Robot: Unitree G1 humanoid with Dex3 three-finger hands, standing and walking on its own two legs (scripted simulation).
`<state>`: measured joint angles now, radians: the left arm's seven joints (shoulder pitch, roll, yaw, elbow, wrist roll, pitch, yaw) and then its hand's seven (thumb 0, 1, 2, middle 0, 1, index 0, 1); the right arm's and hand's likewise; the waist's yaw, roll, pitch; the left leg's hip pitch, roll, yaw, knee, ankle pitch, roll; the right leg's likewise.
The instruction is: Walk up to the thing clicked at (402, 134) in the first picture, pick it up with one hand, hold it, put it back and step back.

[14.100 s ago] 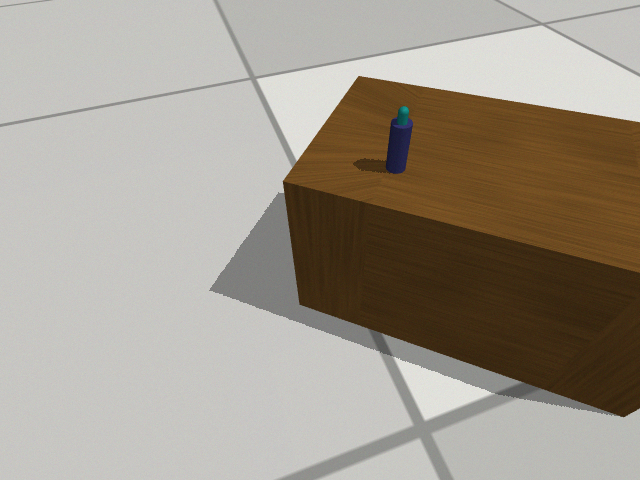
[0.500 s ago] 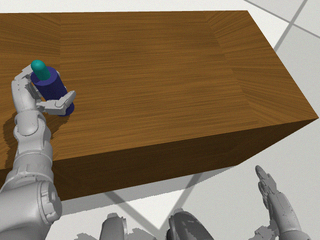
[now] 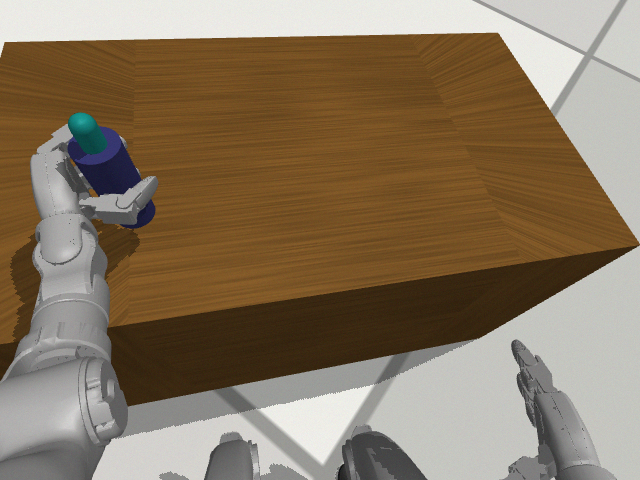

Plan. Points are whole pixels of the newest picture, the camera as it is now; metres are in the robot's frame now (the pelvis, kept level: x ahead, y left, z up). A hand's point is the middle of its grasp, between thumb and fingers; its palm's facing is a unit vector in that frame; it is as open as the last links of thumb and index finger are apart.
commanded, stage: lift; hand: left
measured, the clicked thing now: (111, 172) +0.49 +0.21 +0.06
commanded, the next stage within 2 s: hold in 1.44 s
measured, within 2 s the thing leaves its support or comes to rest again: neither
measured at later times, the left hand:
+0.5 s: hand (106, 170) +0.47 +0.20 +0.09, palm faces +0.19 -0.98 -0.03, open 8.3 cm
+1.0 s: hand (99, 190) +0.40 +0.18 +0.15, palm faces +0.20 -0.98 -0.02, open 8.3 cm
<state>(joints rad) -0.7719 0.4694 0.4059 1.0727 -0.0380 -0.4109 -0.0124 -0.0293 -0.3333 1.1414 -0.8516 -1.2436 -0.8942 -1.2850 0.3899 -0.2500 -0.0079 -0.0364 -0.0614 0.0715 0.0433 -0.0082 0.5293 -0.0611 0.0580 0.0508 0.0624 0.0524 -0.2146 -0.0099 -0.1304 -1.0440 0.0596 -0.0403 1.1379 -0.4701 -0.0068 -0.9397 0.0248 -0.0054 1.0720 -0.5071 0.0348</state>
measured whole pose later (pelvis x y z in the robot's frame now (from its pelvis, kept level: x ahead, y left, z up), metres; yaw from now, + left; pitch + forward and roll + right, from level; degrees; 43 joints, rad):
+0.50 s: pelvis +0.01 +0.00 +0.02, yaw +0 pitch +17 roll -3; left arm -0.62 0.36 0.32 0.84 -0.08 -0.29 0.00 -0.03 -0.33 1.15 -0.85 -1.24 -0.89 -1.29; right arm 0.41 -0.25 -0.05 0.04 -0.03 0.07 0.01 -0.01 0.53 -0.06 0.06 0.05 0.06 0.05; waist -0.13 0.01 -0.15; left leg -0.88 0.05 -0.02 1.03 -0.45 0.00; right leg -0.78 0.02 0.01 0.96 -0.48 0.04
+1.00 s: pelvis +0.02 +0.00 +0.05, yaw +1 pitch +8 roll -1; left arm -0.32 0.22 0.20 0.38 -0.15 -0.06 0.06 -0.03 -0.34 1.15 -0.86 -1.23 -0.90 -1.27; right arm 0.39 -0.23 -0.08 0.21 0.02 0.05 -0.06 -0.01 0.54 -0.05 0.06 0.05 0.06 0.05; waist -0.04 0.02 -0.11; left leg -0.60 0.03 0.01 0.85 -0.39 -0.01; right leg -0.53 -0.01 0.03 0.82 -0.44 0.04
